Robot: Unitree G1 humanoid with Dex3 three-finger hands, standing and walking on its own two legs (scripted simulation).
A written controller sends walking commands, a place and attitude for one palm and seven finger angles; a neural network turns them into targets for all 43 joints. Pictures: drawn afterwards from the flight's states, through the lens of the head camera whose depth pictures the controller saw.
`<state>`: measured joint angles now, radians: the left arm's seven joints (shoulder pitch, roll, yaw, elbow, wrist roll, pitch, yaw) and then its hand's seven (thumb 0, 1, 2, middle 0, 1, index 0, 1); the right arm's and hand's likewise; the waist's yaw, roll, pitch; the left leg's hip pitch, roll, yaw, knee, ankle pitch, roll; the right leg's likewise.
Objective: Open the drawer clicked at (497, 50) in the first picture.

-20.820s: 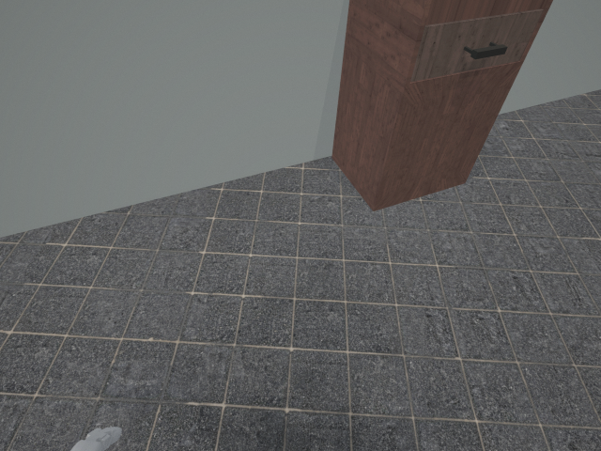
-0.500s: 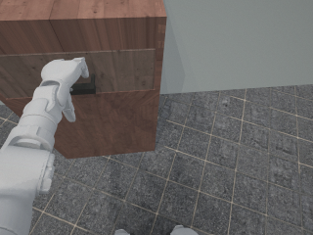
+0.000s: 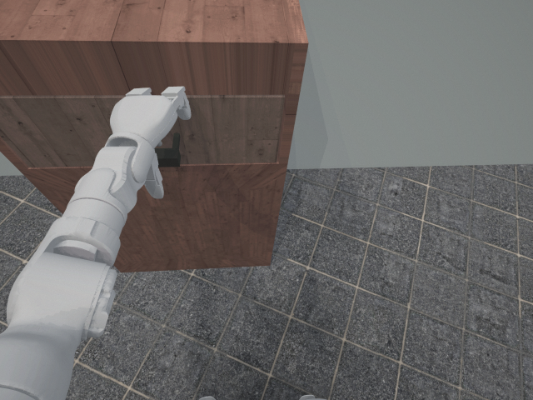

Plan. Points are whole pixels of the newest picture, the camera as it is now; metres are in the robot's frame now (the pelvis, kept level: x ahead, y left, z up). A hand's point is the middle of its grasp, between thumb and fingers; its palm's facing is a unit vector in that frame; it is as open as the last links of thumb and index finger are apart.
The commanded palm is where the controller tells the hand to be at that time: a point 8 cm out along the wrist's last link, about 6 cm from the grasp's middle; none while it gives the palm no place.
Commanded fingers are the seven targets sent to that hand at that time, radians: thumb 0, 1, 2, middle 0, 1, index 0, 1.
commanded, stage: move the hooked fingers above the handle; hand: left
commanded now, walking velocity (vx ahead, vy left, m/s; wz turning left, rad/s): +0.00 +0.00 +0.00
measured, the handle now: (143, 148) +0.55 +0.18 -0.01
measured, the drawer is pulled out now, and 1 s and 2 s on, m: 0.00 0.00 0.00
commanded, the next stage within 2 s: lower the fingers behind the handle in 0.34 s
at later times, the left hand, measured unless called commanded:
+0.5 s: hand (163, 144) +0.50 +0.13 +0.06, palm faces -0.08 -0.13 -0.99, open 13.8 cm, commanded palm +0.49 +0.17 +0.10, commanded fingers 0.00 -0.50 0.30 -0.30 -1.20 -0.30 -1.20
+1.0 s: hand (151, 163) +0.50 +0.15 +0.02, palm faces -0.16 -0.07 -0.99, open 13.8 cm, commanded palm +0.49 +0.17 +0.07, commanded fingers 0.00 -0.50 0.30 -0.30 -1.20 -0.30 -1.20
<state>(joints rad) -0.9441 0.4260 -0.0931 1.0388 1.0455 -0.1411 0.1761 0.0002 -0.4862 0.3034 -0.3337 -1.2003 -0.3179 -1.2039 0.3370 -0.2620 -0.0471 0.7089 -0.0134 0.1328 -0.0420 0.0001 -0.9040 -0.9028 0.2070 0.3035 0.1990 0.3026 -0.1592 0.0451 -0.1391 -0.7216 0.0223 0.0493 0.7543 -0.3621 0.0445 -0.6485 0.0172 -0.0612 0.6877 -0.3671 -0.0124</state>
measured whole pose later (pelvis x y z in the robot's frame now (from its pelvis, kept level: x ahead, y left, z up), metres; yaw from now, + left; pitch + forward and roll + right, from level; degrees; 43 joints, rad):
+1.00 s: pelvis -0.02 -0.01 -0.01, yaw +0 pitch +21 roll -2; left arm -0.97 0.49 -0.10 1.13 1.06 -0.16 0.17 0.00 -0.49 0.30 -0.32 -1.20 -0.32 -1.20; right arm 0.40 -0.26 -0.04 0.74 -0.02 0.09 -0.06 0.00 -0.90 -0.90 0.21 0.30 0.20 0.30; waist -0.17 0.05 -0.14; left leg -0.83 0.03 0.04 0.83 -0.36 0.04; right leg -0.76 0.02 -0.07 0.77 -0.38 -0.02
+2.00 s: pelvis -0.02 +0.00 -0.03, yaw -1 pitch +24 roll -3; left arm -1.00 0.50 -0.06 1.23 1.08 0.03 0.27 0.00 -0.49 0.30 -0.32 -1.20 -0.33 -1.22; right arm 0.36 -0.23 -0.02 0.71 -0.02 0.11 -0.03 0.00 -0.90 -0.90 0.21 0.30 0.20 0.30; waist -0.20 0.07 -0.15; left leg -0.96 0.04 0.04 0.93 -0.40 0.05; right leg -0.89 0.03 -0.06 0.85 -0.40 -0.01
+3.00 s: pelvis -0.02 +0.00 -0.03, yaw -1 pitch +26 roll -3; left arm -0.97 0.47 -0.07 1.21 1.11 0.01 0.37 -0.01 0.67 0.84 -0.34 -1.34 -0.41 -1.35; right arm 0.36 -0.24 -0.04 0.74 -0.03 0.10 -0.01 0.00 -0.90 -0.90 0.21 0.30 0.20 0.30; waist -0.19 0.07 -0.16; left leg -0.99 0.04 0.03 0.96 -0.42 0.05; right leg -0.91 0.03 -0.07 0.88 -0.42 -0.02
